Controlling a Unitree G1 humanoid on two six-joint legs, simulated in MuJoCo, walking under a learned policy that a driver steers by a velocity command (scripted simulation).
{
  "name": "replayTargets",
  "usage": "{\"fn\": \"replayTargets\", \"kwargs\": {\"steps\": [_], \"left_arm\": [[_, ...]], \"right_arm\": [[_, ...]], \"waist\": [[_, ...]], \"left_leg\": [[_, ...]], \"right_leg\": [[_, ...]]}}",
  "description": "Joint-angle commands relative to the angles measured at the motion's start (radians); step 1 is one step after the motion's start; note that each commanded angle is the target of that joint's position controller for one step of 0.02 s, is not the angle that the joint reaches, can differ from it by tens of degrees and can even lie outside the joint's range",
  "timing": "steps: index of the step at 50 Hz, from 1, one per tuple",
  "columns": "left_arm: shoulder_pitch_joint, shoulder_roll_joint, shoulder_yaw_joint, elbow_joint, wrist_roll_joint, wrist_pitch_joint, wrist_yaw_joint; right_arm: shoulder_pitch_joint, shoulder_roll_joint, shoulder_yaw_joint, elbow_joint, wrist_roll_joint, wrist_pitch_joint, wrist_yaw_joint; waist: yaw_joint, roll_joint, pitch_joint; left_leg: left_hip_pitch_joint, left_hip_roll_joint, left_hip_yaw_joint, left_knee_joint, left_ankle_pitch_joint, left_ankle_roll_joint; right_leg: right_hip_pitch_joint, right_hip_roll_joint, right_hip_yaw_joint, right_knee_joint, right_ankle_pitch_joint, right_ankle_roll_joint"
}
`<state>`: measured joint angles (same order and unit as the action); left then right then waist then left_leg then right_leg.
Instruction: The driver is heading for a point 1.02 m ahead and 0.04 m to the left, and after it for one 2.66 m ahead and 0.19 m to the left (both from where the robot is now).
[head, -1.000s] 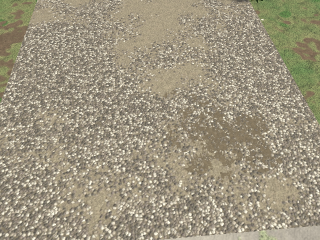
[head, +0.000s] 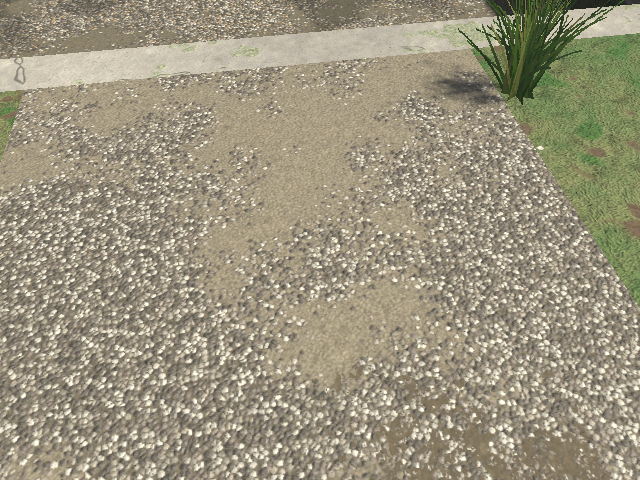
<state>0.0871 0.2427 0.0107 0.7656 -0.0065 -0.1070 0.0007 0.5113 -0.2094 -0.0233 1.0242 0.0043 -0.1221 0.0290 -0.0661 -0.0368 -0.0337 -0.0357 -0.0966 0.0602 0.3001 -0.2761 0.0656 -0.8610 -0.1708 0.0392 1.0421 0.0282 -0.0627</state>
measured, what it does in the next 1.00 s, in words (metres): walks ahead: right foot, then left foot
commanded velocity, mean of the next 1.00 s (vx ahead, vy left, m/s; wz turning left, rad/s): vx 1.00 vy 0.00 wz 0.00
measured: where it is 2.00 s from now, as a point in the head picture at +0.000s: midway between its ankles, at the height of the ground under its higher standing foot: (299, 106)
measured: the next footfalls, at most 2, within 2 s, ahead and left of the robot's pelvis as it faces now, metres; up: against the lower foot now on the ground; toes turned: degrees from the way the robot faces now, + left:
right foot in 0.20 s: +0.44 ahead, -0.13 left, +0.00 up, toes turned -2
left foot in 0.72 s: +0.92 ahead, +0.09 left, +0.00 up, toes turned +1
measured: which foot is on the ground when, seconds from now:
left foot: down 0.00-0.22, up 0.24-0.70, down 0.72-1.00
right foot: up 0.00-0.18, down 0.20-0.74, up 0.76-1.00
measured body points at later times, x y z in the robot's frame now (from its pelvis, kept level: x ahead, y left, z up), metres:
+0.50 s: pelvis +0.46 -0.05 +0.00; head +0.46 -0.05 +0.45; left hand +0.40 +0.20 -0.14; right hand +0.66 -0.29 -0.08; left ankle +0.62 +0.13 -0.65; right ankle +0.40 -0.13 -0.74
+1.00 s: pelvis +0.93 +0.02 +0.00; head +0.92 +0.02 +0.45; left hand +1.12 +0.26 -0.08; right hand +0.87 -0.24 -0.14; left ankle +0.88 +0.09 -0.74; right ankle +1.07 -0.17 -0.65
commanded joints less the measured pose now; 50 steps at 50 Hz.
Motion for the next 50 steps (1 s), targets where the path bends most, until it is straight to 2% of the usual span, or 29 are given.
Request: {"fn": "replayTargets", "kwargs": {"steps": [1,5,7,9,10,11,12,13,14,15,16,17,18,20,24,27,31,34,35,36,37,38,39,40,41,43,45,47,50], "left_arm": [[-0.093,0.028,-0.002,-0.067,-0.004,-0.02,-0.014],[-0.241,0.035,-0.002,-0.127,-0.025,-0.034,-0.053],[-0.224,0.067,0.012,-0.146,-0.028,-0.039,-0.066],[-0.026,0.144,0.048,-0.119,-0.042,-0.028,-0.055],[0.212,0.192,0.072,-0.058,-0.047,-0.016,-0.042],[0.444,0.282,0.09,0.002,-0.029,0.001,-0.023],[0.487,0.296,0.099,0.025,-0.012,-0.01,-0.039],[0.476,0.18,0.076,0.048,0.001,-0.012,-0.036],[0.411,0.125,0.062,0.047,0.011,-0.015,-0.033],[0.332,0.111,0.056,0.048,0.021,-0.024,-0.043],[0.265,0.08,0.047,0.046,0.029,-0.034,-0.05],[0.222,0.055,0.038,0.049,0.037,-0.036,-0.053],[0.2,0.034,0.032,0.055,0.026,-0.034,-0.056],[0.206,0.052,0.033,0.076,0.0,-0.035,-0.053],[0.288,0.093,0.038,0.1,0.004,-0.039,-0.026],[0.382,0.111,0.035,0.122,-0.012,-0.042,-0.009],[0.445,0.141,0.039,0.152,-0.017,-0.014,0.002],[0.421,0.196,0.053,0.155,0.023,0.019,0.007],[0.395,0.207,0.055,0.155,0.043,0.035,0.008],[0.332,0.195,0.048,0.13,0.048,0.044,0.012],[0.493,0.011,0.008,0.103,0.036,0.02,-0.007],[0.538,-0.008,-0.011,0.13,-0.018,-0.023,-0.018],[0.375,0.109,0.02,0.083,-0.06,-0.041,-0.015],[0.241,0.119,0.017,0.038,-0.065,-0.051,-0.01],[0.177,0.097,0.015,0.016,-0.044,-0.056,-0.006],[0.221,0.066,0.02,0.018,-0.026,-0.026,-0.012],[0.235,0.038,0.015,0.02,-0.02,0.005,-0.009],[0.148,0.045,0.011,-0.014,-0.005,0.014,-0.001],[-0.013,0.062,0.011,-0.064,0.007,-0.001,-0.005]], "right_arm": [[-0.065,-0.132,-0.011,-0.089,0.015,-0.032,-0.023],[0.025,-0.166,-0.014,-0.067,0.019,-0.002,-0.037],[0.02,-0.192,-0.02,-0.07,0.003,0.019,-0.038],[0.0,-0.226,-0.029,-0.069,-0.037,0.043,-0.037],[-0.054,-0.225,-0.027,-0.083,-0.047,0.055,-0.037],[-0.059,-0.16,-0.005,-0.127,-0.058,0.047,-0.037],[0.115,0.03,0.042,-0.116,-0.001,0.006,-0.009],[0.016,-0.109,0.013,-0.126,0.047,-0.029,-0.008],[-0.155,-0.159,0.001,-0.184,0.079,-0.041,-0.009],[-0.244,-0.133,0.01,-0.221,0.06,-0.046,-0.014],[-0.27,-0.116,0.005,-0.23,0.037,-0.039,-0.017],[-0.227,-0.095,0.006,-0.227,0.031,-0.022,-0.011],[-0.203,-0.079,0.005,-0.218,0.028,-0.004,-0.01],[-0.218,-0.062,0.01,-0.227,0.023,0.022,-0.015],[-0.421,-0.092,0.011,-0.297,-0.004,0.016,-0.022],[-0.561,-0.075,0.018,-0.337,0.007,-0.003,-0.001],[-0.666,-0.097,0.01,-0.392,0.026,-0.015,0.03],[-0.528,-0.177,-0.028,-0.39,0.039,-0.009,0.03],[-0.354,-0.22,-0.05,-0.351,0.048,0.001,0.019],[-0.1,-0.258,-0.068,-0.283,0.043,0.017,0.004],[0.027,-0.355,-0.09,-0.247,-0.004,0.016,-0.001],[0.067,-0.298,-0.083,-0.221,-0.002,0.006,0.011],[0.012,-0.207,-0.062,-0.206,0.003,0.004,0.006],[-0.066,-0.172,-0.052,-0.211,-0.003,0.0,0.008],[-0.14,-0.154,-0.047,-0.212,-0.016,-0.007,0.016],[-0.224,-0.084,-0.025,-0.207,-0.035,-0.016,0.027],[-0.235,-0.082,-0.021,-0.188,-0.005,-0.016,0.026],[-0.203,-0.124,-0.028,-0.171,0.001,-0.02,0.014],[-0.131,-0.135,-0.025,-0.156,0.0,-0.02,-0.007]], "waist": [[0.031,0.023,0.171],[-0.012,0.036,0.222],[0.024,0.085,0.179],[0.149,0.187,0.019],[0.276,0.211,-0.103],[0.32,0.068,-0.287],[0.187,-0.359,-0.486],[0.231,-0.252,-0.405],[0.224,-0.168,-0.212],[0.178,0.036,-0.102],[0.123,0.084,-0.052],[0.066,0.053,-0.025],[0.037,0.034,0.006],[0.01,0.015,0.08],[0.067,0.027,0.168],[0.123,0.035,0.182],[0.135,0.013,0.212],[0.022,-0.095,0.066],[-0.076,-0.14,-0.039],[-0.205,-0.123,-0.163],[-0.088,0.204,-0.363],[-0.081,0.359,-0.493],[-0.094,0.298,-0.294],[-0.075,0.154,-0.152],[-0.025,0.032,-0.07],[0.079,0.059,-0.013],[0.117,0.082,0.052],[0.105,0.074,0.125],[0.049,0.049,0.167]], "left_leg": [[-0.262,0.226,-0.126,-0.257,0.164,0.139],[0.022,0.291,-0.097,-0.253,0.275,0.123],[0.166,0.325,-0.084,-0.146,0.635,0.106],[0.267,0.337,-0.073,0.124,1.129,0.089],[0.148,0.309,-0.038,0.404,1.191,0.064],[-0.171,0.249,-0.044,0.79,0.844,0.055],[-0.571,0.016,-0.159,1.185,-0.085,-0.001],[-0.69,0.074,-0.258,1.225,-0.116,0.06],[-0.754,0.119,-0.218,1.23,-0.096,0.077],[-0.728,0.159,-0.2,1.162,-0.048,0.079],[-0.679,0.2,-0.198,1.082,0.003,0.076],[-0.623,0.232,-0.204,1.053,0.029,0.069],[-0.607,0.249,-0.196,1.021,0.03,0.057],[-0.644,0.281,-0.171,0.95,0.042,0.028],[-0.739,0.279,-0.109,0.662,0.329,-0.027],[-0.611,0.223,-0.041,0.406,0.554,-0.026],[-0.639,0.17,-0.033,0.2,0.508,-0.002],[-0.489,0.07,0.021,0.239,0.297,0.046],[-0.311,0.045,0.032,0.272,0.237,0.075],[0.034,0.111,-0.037,0.317,0.2,0.1],[0.487,0.369,-0.546,0.28,-0.205,0.253],[0.607,0.456,-0.973,0.026,-0.529,0.298],[0.497,0.418,-0.882,-0.039,-0.488,0.221],[0.313,0.391,-0.705,-0.037,-0.304,0.191],[0.126,0.354,-0.591,-0.05,-0.152,0.175],[-0.099,0.293,-0.449,-0.088,-0.073,0.175],[-0.211,0.273,-0.363,-0.144,-0.06,0.181],[-0.252,0.265,-0.305,-0.19,0.013,0.184],[-0.248,0.221,-0.187,-0.213,0.19,0.155]], "right_leg": [[0.175,0.025,-0.053,-0.259,0.235,0.015],[0.15,0.079,-0.071,-0.514,0.207,0.003],[0.189,0.136,-0.105,-0.547,0.087,-0.026],[0.389,0.208,-0.138,-0.484,-0.069,-0.072],[0.68,0.208,-0.133,-0.472,-0.085,-0.103],[1.088,-0.004,0.146,-0.394,-0.259,-0.139],[1.431,-0.217,0.758,-0.641,-0.761,-0.331],[1.393,-0.176,0.856,-0.795,-0.853,-0.257],[1.245,-0.152,0.652,-0.78,-0.691,-0.213],[1.045,-0.116,0.529,-0.805,-0.503,-0.195],[0.893,-0.076,0.426,-0.816,-0.407,-0.188],[0.785,-0.048,0.367,-0.834,-0.385,-0.188],[0.719,-0.03,0.32,-0.859,-0.371,-0.191],[0.62,-0.018,0.241,-0.915,-0.346,-0.189],[0.593,0.029,0.091,-0.963,-0.14,-0.169],[0.609,0.045,0.014,-1.011,-0.093,-0.14],[0.884,-0.023,-0.018,-0.985,0.055,-0.115],[1.082,-0.065,-0.028,-0.74,0.698,-0.084],[1.076,-0.063,-0.039,-0.535,0.881,-0.074],[0.855,-0.033,-0.059,-0.205,0.787,-0.044],[0.395,0.145,-0.012,0.25,0.139,0.001],[0.216,0.241,0.143,0.422,-0.469,-0.012],[0.106,0.172,0.135,0.458,-0.442,-0.05],[0.094,0.129,0.11,0.429,-0.392,-0.061],[0.132,0.094,0.096,0.357,-0.339,-0.063],[0.233,0.029,0.098,0.28,-0.275,-0.058],[0.224,-0.005,0.077,0.211,-0.279,-0.036],[0.134,-0.023,0.051,0.118,-0.171,-0.003],[0.114,-0.001,-0.005,-0.143,0.074,0.027]]}}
